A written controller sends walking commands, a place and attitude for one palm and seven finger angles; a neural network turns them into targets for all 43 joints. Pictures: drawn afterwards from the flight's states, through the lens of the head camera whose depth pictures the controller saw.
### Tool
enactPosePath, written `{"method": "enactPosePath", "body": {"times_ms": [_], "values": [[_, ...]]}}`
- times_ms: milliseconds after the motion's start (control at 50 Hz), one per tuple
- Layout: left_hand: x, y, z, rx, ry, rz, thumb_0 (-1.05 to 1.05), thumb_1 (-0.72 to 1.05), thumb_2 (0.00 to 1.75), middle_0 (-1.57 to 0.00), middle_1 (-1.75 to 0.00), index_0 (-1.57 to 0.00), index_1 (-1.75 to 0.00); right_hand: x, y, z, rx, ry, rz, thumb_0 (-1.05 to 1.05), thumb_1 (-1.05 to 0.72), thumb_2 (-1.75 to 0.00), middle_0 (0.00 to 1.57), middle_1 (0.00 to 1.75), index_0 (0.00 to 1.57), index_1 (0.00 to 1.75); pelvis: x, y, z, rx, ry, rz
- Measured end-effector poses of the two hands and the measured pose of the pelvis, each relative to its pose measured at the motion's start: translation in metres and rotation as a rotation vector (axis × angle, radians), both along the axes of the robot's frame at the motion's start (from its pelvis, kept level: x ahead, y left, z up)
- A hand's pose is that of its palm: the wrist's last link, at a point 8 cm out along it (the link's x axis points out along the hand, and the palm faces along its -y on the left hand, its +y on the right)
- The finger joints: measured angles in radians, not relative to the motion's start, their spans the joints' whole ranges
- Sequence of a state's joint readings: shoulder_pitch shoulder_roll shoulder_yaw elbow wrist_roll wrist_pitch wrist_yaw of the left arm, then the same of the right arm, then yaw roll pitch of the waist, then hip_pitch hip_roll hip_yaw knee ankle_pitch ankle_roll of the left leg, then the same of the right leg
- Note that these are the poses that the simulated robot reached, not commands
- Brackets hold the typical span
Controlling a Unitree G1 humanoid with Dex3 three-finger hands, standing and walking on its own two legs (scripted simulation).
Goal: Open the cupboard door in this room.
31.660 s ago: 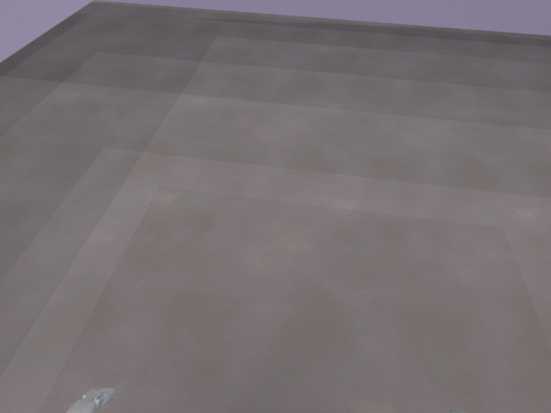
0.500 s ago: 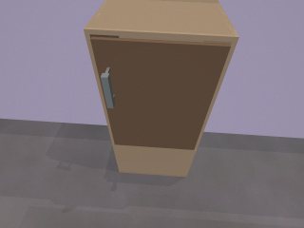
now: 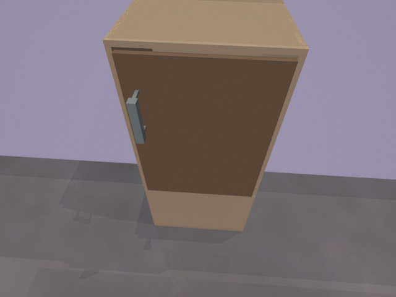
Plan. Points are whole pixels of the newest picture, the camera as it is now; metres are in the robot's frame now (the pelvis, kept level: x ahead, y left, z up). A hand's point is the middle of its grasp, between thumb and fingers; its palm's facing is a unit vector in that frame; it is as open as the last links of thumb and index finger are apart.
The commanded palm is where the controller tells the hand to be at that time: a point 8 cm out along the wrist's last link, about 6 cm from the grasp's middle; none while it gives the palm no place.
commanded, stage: look again from close up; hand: left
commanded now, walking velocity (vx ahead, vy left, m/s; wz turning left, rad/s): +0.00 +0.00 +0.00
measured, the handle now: (138, 117) +0.55 +0.20 +0.04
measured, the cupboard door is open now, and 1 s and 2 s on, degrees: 0 0 0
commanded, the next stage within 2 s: raise the hand with hooked fingers in 0.28 s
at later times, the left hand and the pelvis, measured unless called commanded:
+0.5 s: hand out of the picture +0.10 +0.20 -0.10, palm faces +0.27 -0.94 -0.22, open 7.3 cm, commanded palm +0.10 +0.23 -0.06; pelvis +0.00 +0.00 -0.01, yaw +1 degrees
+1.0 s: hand (93, 272) +0.17 +0.21 -0.01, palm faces +0.09 -0.99 -0.09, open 9.8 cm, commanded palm +0.15 +0.26 -0.02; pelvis -0.01 -0.01 -0.09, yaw +5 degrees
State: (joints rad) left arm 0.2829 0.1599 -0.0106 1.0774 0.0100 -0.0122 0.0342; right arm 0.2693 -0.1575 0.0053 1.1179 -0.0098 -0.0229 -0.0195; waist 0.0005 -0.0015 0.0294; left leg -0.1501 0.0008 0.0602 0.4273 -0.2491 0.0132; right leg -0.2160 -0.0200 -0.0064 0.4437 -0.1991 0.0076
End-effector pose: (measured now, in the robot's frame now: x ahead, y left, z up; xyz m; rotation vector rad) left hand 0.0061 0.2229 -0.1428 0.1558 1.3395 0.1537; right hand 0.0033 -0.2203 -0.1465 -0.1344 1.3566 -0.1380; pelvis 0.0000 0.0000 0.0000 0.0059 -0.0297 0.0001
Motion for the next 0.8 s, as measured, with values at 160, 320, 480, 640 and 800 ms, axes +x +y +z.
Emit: {"method": "enactPosePath", "body": {"times_ms": [160, 320, 480, 640, 800], "values": [[-0.007, -0.007, -0.001, -0.013, 0.025, 0.006, 0.01, 0.91, 0.9, -0.2, -0.29, -0.2, -0.3, -0.002, -0.002, 0.001, -0.001, 0.014, -0.002, 0.01, -0.91, -0.9, 0.2, 0.3, 0.2, 0.3, 0.001, -0.003, 0.001, -0.001, 0.003, -0.001], [-0.009, -0.011, -0.003, -0.022, 0.033, 0.008, 0.01, 0.91, 0.9, -0.2, -0.29, -0.2, -0.3, -0.005, -0.003, 0.001, -0.002, 0.024, -0.009, 0.01, -0.91, -0.9, 0.2, 0.3, 0.2, 0.3, 0.003, -0.005, 0.001, -0.002, 0.002, -0.003], [0.051, 0.016, 0.048, 0.079, -0.385, 0.126, 0.04, 0.94, 0.9, -0.21, -0.3, -0.2, -0.31, 0.022, -0.013, 0.01, -0.055, -0.21, -0.006, 0.01, -0.91, -0.9, 0.21, 0.3, 0.2, 0.3, 0.0, -0.004, -0.004, -0.001, -0.001, 0.012], [0.179, 0.003, 0.157, -0.018, -1.246, -0.01, 0.02, 0.81, 0.85, -0.21, -0.37, -0.2, -0.38, 0.129, -0.035, 0.043, -0.103, -0.72, 0.081, 0.02, -0.91, -0.9, 0.21, 0.3, 0.2, 0.3, -0.012, -0.004, -0.027, 0.007, 0.092, 0.039], [0.139, 0.0, 0.086, -0.2, -1.209, -0.144, 0.01, 0.61, 0.78, -0.23, -0.48, -0.22, -0.49, 0.202, -0.044, 0.07, -0.164, -0.912, 0.23, 0.01, -0.9, -0.9, 0.2, 0.3, 0.2, 0.3, -0.014, -0.015, -0.066, 0.002, 0.186, 0.033]]}}
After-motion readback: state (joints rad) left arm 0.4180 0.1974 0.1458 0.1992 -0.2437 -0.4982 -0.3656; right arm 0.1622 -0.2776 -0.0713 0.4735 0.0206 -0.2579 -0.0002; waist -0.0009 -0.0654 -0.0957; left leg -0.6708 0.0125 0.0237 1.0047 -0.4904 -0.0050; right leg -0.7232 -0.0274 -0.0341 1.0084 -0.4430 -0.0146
